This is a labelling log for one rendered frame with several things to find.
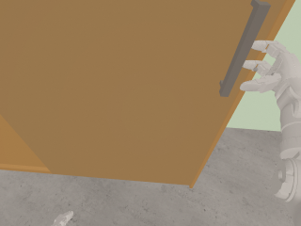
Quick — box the right robot hand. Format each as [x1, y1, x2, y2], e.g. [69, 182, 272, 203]
[240, 40, 301, 93]

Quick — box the left robot hand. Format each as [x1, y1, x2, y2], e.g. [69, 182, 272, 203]
[50, 211, 73, 226]

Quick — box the robot right forearm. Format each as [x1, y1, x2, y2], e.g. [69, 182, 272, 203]
[275, 77, 301, 160]

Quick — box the handle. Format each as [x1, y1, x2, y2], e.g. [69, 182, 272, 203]
[219, 0, 271, 97]

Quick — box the wardrobe door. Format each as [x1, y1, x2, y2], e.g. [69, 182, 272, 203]
[0, 115, 46, 168]
[0, 0, 285, 186]

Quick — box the robot right upper arm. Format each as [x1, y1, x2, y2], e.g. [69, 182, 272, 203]
[270, 158, 301, 226]

